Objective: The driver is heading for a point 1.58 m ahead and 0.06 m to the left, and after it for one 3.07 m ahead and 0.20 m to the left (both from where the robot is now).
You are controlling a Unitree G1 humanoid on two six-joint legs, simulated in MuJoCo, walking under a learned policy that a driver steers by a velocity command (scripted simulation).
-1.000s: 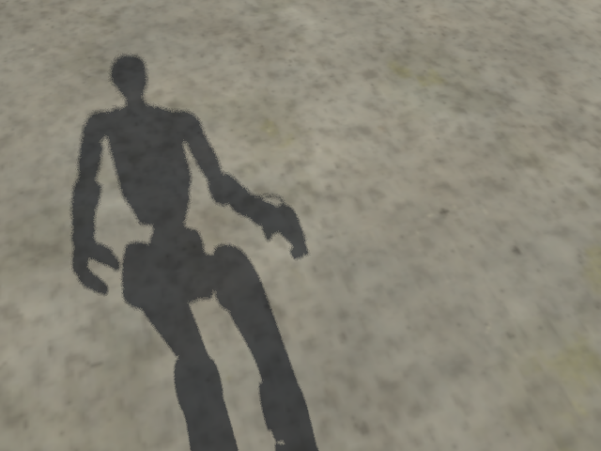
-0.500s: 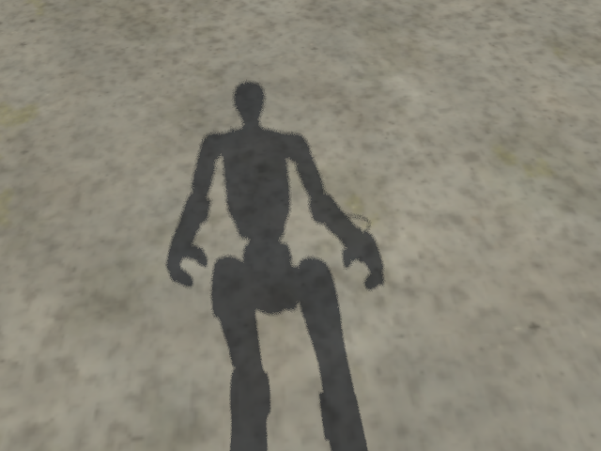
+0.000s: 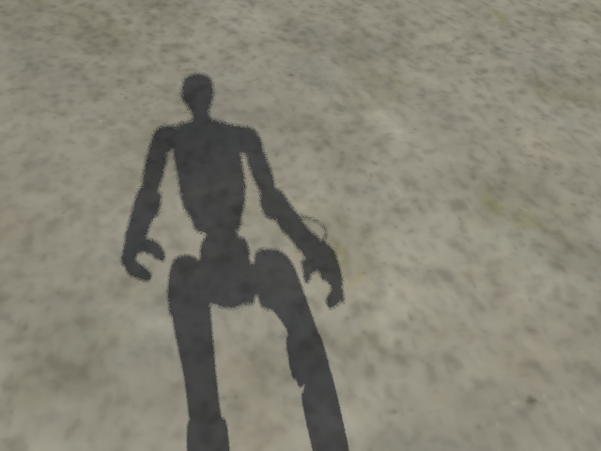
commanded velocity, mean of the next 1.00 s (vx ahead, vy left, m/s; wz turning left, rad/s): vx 0.50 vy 0.00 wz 0.00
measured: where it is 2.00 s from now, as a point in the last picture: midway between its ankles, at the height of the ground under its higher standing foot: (295, 310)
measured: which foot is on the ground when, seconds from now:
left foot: down 0.00-0.30, up 0.32-0.78, down 0.80-1.00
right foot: up 0.00-0.26, down 0.28-0.80, up 0.82-1.00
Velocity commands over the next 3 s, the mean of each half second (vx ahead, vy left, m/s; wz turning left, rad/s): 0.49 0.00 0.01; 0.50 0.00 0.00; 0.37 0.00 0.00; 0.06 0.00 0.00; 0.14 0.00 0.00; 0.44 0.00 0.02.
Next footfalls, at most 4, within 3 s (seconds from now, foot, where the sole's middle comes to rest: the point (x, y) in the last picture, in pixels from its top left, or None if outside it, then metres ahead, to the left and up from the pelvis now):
0.28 right None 0.33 -0.14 -0.78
0.80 left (246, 402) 0.62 0.10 -0.78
1.32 right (341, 296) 0.92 -0.14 -0.78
1.68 left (249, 298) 0.91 0.10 -0.79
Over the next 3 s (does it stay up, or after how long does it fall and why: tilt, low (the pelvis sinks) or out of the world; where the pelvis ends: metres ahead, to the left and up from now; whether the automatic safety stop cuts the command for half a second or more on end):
stays up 1.17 -0.05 -0.03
